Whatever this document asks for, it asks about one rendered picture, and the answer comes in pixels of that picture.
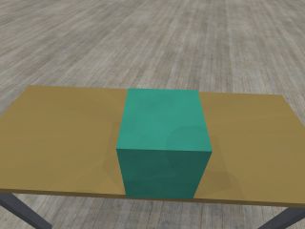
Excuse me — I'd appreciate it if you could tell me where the carton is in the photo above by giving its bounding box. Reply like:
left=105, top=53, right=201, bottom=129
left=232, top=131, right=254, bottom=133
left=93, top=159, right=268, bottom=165
left=116, top=88, right=213, bottom=199

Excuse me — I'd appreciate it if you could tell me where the table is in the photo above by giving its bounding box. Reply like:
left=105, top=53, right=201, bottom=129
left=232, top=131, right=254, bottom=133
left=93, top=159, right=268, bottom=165
left=0, top=85, right=305, bottom=229

